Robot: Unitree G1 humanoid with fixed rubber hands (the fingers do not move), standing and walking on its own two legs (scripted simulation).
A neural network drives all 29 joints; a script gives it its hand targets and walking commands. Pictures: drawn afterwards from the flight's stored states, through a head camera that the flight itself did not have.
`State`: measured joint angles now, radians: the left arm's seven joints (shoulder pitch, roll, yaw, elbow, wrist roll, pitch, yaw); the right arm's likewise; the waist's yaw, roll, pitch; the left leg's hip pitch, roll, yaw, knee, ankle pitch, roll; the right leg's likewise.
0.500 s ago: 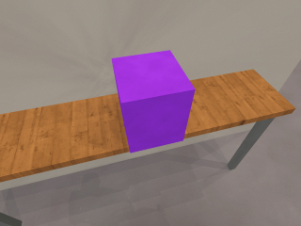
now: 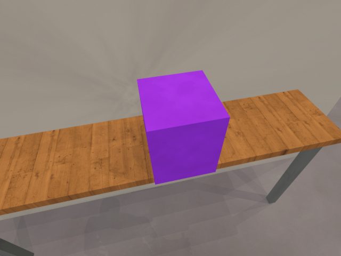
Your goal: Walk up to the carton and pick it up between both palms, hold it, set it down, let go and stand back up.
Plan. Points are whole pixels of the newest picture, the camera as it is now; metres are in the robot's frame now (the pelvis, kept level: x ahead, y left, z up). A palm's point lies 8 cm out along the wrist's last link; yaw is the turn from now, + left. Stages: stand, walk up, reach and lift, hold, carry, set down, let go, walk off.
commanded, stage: walk up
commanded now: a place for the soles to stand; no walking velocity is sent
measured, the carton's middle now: (178, 128) +0.50 +0.02 +0.00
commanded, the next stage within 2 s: none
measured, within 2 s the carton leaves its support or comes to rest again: neither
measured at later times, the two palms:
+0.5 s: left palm out of the picture +0.08 +0.21 -0.14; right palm out of the picture -0.01 -0.33 -0.14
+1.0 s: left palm out of the picture +0.06 +0.12 -0.14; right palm (308, 242) +0.21 -0.32 -0.13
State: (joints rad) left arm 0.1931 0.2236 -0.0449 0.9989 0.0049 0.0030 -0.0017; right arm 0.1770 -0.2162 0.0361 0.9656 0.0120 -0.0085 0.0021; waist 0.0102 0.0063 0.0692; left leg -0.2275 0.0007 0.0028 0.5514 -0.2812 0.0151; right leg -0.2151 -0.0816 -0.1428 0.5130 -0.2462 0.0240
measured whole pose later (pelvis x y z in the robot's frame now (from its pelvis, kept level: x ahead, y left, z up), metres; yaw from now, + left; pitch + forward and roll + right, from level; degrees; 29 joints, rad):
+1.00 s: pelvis +0.08 -0.12 +0.00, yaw +17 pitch -2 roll -1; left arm 0.26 0.20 -0.04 0.94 0.02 0.00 0.00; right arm 0.25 -0.20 0.02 0.91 -0.01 -0.02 -0.01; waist 0.01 0.00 0.04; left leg -0.27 -0.03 -0.06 0.61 -0.31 0.02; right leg -0.23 -0.07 -0.21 0.57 -0.30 -0.01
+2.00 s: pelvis +0.11 -0.08 -0.01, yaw +27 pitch -2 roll +1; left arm 0.29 0.23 -0.01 0.94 0.02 0.00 0.01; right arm 0.31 -0.21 0.01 0.91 -0.03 0.00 -0.03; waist -0.01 -0.03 0.09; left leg -0.23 -0.10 -0.02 0.59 -0.31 0.07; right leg -0.29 -0.04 -0.02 0.72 -0.44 -0.03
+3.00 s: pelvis +0.11 -0.06 -0.02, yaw +11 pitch -3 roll +1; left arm 0.28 0.21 0.01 0.83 0.02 -0.01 0.04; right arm 0.17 -0.26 0.00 0.92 -0.02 0.07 -0.01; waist 0.00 0.02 0.12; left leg -0.22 0.03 0.24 0.70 -0.44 0.06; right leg -0.37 0.08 0.15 0.75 -0.33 0.00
